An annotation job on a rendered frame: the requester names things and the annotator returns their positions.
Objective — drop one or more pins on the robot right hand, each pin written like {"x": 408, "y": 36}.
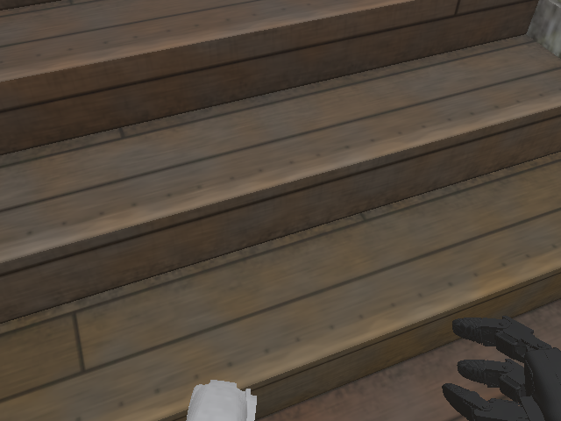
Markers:
{"x": 536, "y": 387}

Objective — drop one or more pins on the left robot thigh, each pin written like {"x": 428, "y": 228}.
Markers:
{"x": 222, "y": 401}

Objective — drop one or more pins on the left robot shin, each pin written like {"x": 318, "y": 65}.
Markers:
{"x": 194, "y": 391}

